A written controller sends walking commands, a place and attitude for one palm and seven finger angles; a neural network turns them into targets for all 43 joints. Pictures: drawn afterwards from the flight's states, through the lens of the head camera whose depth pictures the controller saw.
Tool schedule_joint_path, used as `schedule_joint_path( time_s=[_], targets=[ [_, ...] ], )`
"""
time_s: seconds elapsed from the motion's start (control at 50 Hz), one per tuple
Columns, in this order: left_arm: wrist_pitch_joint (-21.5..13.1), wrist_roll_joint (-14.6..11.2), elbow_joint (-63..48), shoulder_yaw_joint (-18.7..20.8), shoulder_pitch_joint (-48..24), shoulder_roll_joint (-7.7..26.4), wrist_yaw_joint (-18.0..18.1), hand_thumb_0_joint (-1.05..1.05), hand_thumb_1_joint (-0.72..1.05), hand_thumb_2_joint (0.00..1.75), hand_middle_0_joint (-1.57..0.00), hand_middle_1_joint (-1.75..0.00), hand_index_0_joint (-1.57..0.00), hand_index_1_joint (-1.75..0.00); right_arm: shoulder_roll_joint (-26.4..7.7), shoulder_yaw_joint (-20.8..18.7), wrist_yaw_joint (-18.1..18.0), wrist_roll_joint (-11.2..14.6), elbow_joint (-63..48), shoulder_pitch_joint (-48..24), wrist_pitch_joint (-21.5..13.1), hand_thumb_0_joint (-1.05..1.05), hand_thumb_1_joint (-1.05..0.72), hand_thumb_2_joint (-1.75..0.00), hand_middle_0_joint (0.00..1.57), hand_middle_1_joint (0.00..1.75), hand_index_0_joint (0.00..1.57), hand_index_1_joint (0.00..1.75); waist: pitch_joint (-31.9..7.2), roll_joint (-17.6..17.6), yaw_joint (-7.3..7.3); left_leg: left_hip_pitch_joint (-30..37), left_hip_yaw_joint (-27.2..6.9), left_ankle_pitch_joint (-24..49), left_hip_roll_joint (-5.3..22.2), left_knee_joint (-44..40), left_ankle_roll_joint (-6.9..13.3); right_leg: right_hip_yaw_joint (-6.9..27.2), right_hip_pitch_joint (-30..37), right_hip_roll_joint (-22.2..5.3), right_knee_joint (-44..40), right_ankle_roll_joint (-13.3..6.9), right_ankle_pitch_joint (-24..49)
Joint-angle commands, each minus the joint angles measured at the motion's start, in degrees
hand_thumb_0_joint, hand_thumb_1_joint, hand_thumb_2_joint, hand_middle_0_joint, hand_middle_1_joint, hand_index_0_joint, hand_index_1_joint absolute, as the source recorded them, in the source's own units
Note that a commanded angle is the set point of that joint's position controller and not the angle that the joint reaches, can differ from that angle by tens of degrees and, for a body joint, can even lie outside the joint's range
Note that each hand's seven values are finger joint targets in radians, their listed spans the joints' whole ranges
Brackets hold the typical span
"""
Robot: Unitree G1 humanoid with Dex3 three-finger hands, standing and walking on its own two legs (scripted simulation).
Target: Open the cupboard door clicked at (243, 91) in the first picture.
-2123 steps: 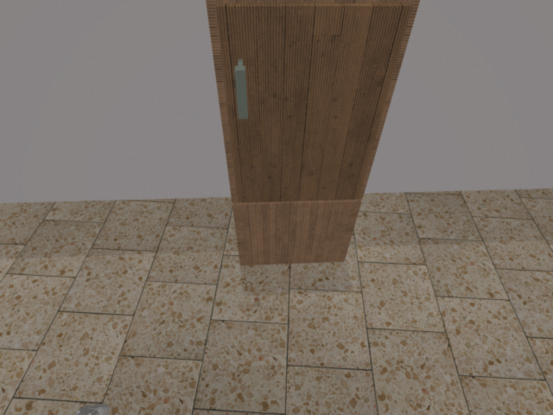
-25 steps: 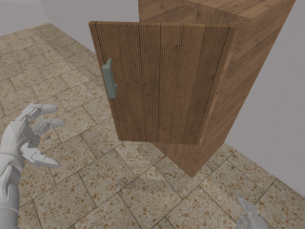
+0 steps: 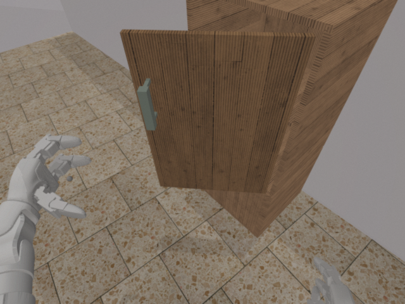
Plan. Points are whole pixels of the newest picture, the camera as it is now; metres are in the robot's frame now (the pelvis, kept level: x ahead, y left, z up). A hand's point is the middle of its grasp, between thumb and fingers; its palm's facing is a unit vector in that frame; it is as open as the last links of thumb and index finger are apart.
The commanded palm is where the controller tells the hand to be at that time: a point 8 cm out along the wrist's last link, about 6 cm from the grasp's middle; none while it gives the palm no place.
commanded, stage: move the hooked fingers beside the handle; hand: left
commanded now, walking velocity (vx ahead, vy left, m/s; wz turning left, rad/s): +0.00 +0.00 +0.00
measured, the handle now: (149, 104) +0.56 +0.18 +0.09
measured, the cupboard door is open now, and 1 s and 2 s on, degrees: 42 42 42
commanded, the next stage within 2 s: none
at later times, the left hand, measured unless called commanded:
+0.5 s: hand (89, 150) +0.37 +0.26 +0.12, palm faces +0.02 -1.00 -0.02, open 13.9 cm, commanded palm +0.35 +0.31 +0.11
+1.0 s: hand (102, 129) +0.43 +0.26 +0.11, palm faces -0.02 -1.00 +0.00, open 14.0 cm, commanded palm +0.42 +0.31 +0.10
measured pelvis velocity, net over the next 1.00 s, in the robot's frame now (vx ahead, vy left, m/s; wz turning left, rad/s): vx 0.00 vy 0.02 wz -0.03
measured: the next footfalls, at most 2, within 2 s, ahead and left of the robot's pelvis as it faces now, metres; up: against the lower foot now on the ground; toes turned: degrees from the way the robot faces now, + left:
none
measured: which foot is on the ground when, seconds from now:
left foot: down 0.00-1.00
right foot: down 0.00-1.00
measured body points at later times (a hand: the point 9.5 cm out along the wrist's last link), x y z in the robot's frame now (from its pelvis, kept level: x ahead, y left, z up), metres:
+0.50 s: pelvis +0.00 +0.00 +0.00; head +0.03 +0.00 +0.45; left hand +0.36 +0.31 +0.12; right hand +0.10 -0.26 -0.10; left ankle +0.01 +0.12 -0.72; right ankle +0.00 -0.11 -0.72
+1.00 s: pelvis +0.00 +0.02 -0.01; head +0.06 +0.02 +0.44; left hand +0.43 +0.31 +0.12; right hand +0.05 -0.26 -0.12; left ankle +0.01 +0.12 -0.72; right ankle +0.00 -0.11 -0.72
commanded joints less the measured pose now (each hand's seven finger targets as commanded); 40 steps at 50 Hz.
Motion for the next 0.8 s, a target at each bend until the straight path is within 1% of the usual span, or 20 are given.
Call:
schedule_joint_path(
  time_s=[0.0,0.04,0.1,0.14,0.2,0.22,0.26,0.3,0.32,0.36,0.38,0.42,0.44,0.46,0.5,0.56,0.62,0.68,0.72,0.78],
  targets=[
    [-4.53,-0.24,-9.17,2.53,-24.05,15.68,0.54,0.00,-0.50,0.30,-0.30,-1.20,-0.30,-1.20,-7.46,-3.25,-1.11,0.23,-6.97,-2.83,-2.64,0.00,-0.90,-0.90,0.20,0.30,0.20,0.30,-10.37,1.48,-2.25,6.52,-1.40,7.99,-1.96,-4.86,2.08,2.76,-0.24,0.66,-6.08,0.25,9.71],
    [-5.02,0.22,-8.42,3.74,-24.44,17.46,0.82,0.00,-0.50,0.30,-0.30,-1.20,-0.30,-1.20,-7.58,-3.39,-0.95,0.04,-6.76,-2.21,-2.45,0.00,-0.90,-0.90,0.20,0.30,0.20,0.30,-13.53,1.15,-1.79,7.18,-1.32,9.89,-1.93,-4.41,2.18,3.00,1.63,0.57,-5.53,0.15,11.91],
    [-5.22,0.66,-6.00,2.82,-26.15,16.68,0.96,0.00,-0.50,0.30,-0.30,-1.20,-0.30,-1.20,-7.50,-3.27,-0.74,0.05,-6.68,-1.97,-1.94,0.00,-0.90,-0.90,0.20,0.30,0.20,0.30,-12.95,2.52,-1.86,6.67,-1.43,10.74,-1.97,-4.48,1.94,2.52,0.98,0.54,-5.00,-0.02,12.98],
    [-5.09,0.62,-3.48,3.00,-24.74,16.43,1.21,0.00,-0.50,0.30,-0.30,-1.20,-0.30,-1.20,-7.65,-3.38,-0.35,-0.04,-6.86,-1.49,-1.55,0.00,-0.90,-0.90,0.20,0.30,0.20,0.30,-13.17,-0.05,-1.46,5.67,-1.25,10.87,-1.94,-4.43,2.07,2.68,1.73,0.63,-4.92,0.11,13.66],
    [-5.23,1.15,-2.21,4.66,-24.79,18.28,1.86,0.00,-0.50,0.30,-0.30,-1.20,-0.30,-1.20,-7.87,-3.63,-0.03,-0.06,-7.03,-0.96,-0.81,0.00,-0.90,-0.90,0.20,0.30,0.20,0.30,-14.04,1.37,-0.94,5.20,-1.01,12.05,-1.96,-4.24,1.98,2.71,2.02,0.57,-4.32,-0.01,15.03],
    [-5.04,1.10,-0.66,4.30,-25.18,18.23,1.88,0.00,-0.50,0.30,-0.30,-1.20,-0.30,-1.20,-8.02,-3.50,0.19,-0.15,-6.97,-0.61,-0.45,0.00,-0.90,-0.90,0.20,0.30,0.20,0.30,-12.82,-0.79,-1.23,4.24,-0.98,12.06,-1.87,-4.07,2.13,2.79,2.20,0.66,-4.37,0.06,15.37],
    [-5.22,1.26,1.07,6.01,-26.15,20.08,1.89,0.00,-0.50,0.30,-0.30,-1.20,-0.30,-1.20,-8.32,-3.74,0.39,-0.07,-6.96,-0.01,0.17,0.00,-0.90,-0.90,0.20,0.30,0.20,0.30,-12.98,-1.33,-1.39,3.04,-0.47,11.22,-1.90,-3.89,2.19,3.24,2.09,0.63,-4.38,0.35,15.24],
    [-6.14,1.81,1.49,5.76,-30.37,20.97,1.80,0.00,-0.50,0.30,-0.30,-1.20,-0.30,-1.20,-8.39,-3.79,0.35,-0.08,-6.69,0.46,0.68,0.00,-0.90,-0.90,0.20,0.30,0.20,0.30,-12.97,0.36,-2.09,2.65,-0.51,10.68,-1.96,-3.72,2.13,3.37,1.45,0.58,-4.21,0.24,14.44],
    [-6.85,1.90,0.29,4.59,-31.81,20.31,1.64,0.00,-0.50,0.30,-0.30,-1.20,-0.30,-1.20,-8.41,-3.89,0.47,-0.19,-6.94,0.83,0.89,0.00,-0.90,-0.90,0.20,0.30,0.20,0.30,-14.14,-0.74,-2.28,3.41,-0.58,11.66,-1.76,-3.42,2.33,3.41,2.08,0.70,-3.89,0.24,15.34],
    [-7.72,2.06,-0.46,3.78,-32.49,19.37,1.36,0.00,-0.50,0.30,-0.30,-1.20,-0.30,-1.20,-8.19,-4.11,0.49,-0.14,-6.94,1.38,1.09,0.00,-0.90,-0.90,0.20,0.30,0.20,0.30,-17.11,3.39,-2.31,5.56,-0.33,13.38,-1.98,-3.03,2.28,3.50,2.08,0.90,-3.48,0.04,17.06],
    [-7.97,1.91,-0.38,2.67,-34.32,18.29,1.27,0.00,-0.50,0.30,-0.30,-1.20,-0.30,-1.20,-8.06,-4.12,0.47,-0.12,-6.62,1.64,1.21,0.00,-0.90,-0.90,0.20,0.30,0.20,0.30,-16.89,3.30,-3.00,5.98,-0.48,12.97,-1.90,-2.96,2.25,3.26,1.11,1.01,-3.61,0.10,16.58],
    [-8.07,1.70,2.46,3.59,-33.23,19.36,1.28,0.00,-0.50,0.30,-0.30,-1.20,-0.30,-1.20,-8.61,-4.23,0.42,-0.20,-6.09,2.51,1.72,0.00,-0.90,-0.90,0.20,0.30,0.20,0.30,-15.48,0.22,-2.78,4.80,-0.91,13.14,-1.60,-3.06,2.27,2.83,0.96,1.22,-3.49,-0.05,16.31],
    [-7.87,1.62,3.47,2.84,-33.67,18.13,1.11,0.00,-0.50,0.30,-0.30,-1.20,-0.30,-1.20,-8.52,-4.29,0.51,-0.15,-6.09,2.42,1.82,0.00,-0.90,-0.90,0.20,0.30,0.20,0.30,-15.37,0.50,-3.05,4.56,-0.67,12.38,-1.78,-3.01,2.33,3.04,0.37,1.22,-3.57,0.12,16.14],
    [-7.60,1.93,5.34,3.90,-34.43,19.72,1.17,0.00,-0.50,0.30,-0.30,-1.20,-0.30,-1.20,-8.85,-4.29,0.49,-0.13,-5.66,2.85,2.09,0.00,-0.90,-0.90,0.20,0.30,0.20,0.30,-14.58,0.76,-3.07,3.65,-0.83,11.73,-1.74,-3.10,2.21,2.96,-0.20,1.12,-3.56,0.06,15.46],
    [-7.33,2.48,7.30,1.68,-36.80,18.04,1.22,0.00,-0.50,0.30,-0.30,-1.20,-0.30,-1.20,-8.78,-4.23,0.60,-0.07,-5.57,3.04,2.58,0.00,-0.90,-0.90,0.20,0.30,0.20,0.30,-13.36,0.64,-3.80,3.03,-0.82,10.28,-1.83,-3.14,2.29,2.91,-1.82,1.06,-3.82,0.15,13.80],
    [-8.18,3.03,8.61,5.00,-39.53,22.56,1.61,0.00,-0.50,0.30,-0.30,-1.20,-0.30,-1.20,-9.24,-4.45,0.69,-0.37,-5.51,4.07,3.41,0.00,-0.90,-0.90,0.20,0.30,0.20,0.30,-16.42,0.65,-3.23,2.91,-0.76,11.28,-1.84,-2.42,2.37,3.42,-0.28,1.10,-3.13,0.06,14.94],
    [-9.38,3.36,10.97,5.61,-41.53,24.14,1.62,0.00,-0.50,0.30,-0.30,-1.20,-0.30,-1.20,-9.34,-4.27,0.92,-0.55,-5.32,4.92,4.24,0.00,-0.90,-0.90,0.20,0.30,0.20,0.30,-16.76,0.14,-3.49,1.67,-0.55,11.92,-1.66,-1.70,2.41,3.74,0.34,1.17,-2.45,0.05,16.08],
    [-10.36,4.11,12.67,3.96,-44.25,22.79,1.16,0.00,-0.50,0.30,-0.30,-1.20,-0.30,-1.20,-9.16,-4.42,1.19,-0.60,-5.20,5.67,4.85,0.00,-0.90,-0.90,0.20,0.30,0.20,0.30,-18.16,3.24,-4.06,3.00,-0.70,13.49,-1.67,-1.22,2.28,3.33,-1.59,1.38,-1.82,-0.12,16.96],
    [-10.32,3.89,16.58,4.19,-46.62,24.04,0.72,0.00,-0.50,0.30,-0.30,-1.20,-0.30,-1.20,-9.71,-4.33,1.24,-0.57,-4.74,6.57,5.55,0.00,-0.90,-0.90,0.20,0.30,0.20,0.30,-16.34,-1.01,-4.74,0.83,-1.01,12.09,-1.38,-0.91,2.42,3.21,-2.09,1.58,-1.77,-0.06,15.94],
    [-10.83,4.85,18.65,3.35,-49.95,24.20,0.32,0.00,-0.50,0.30,-0.30,-1.20,-0.30,-1.20,-9.84,-4.47,1.33,-0.66,-4.46,7.11,6.19,0.00,-0.90,-0.90,0.20,0.30,0.20,0.30,-17.66,2.51,-5.15,1.21,-1.07,11.42,-1.47,-0.49,2.28,3.21,-4.20,1.55,-1.34,-0.12,14.65]
  ],
)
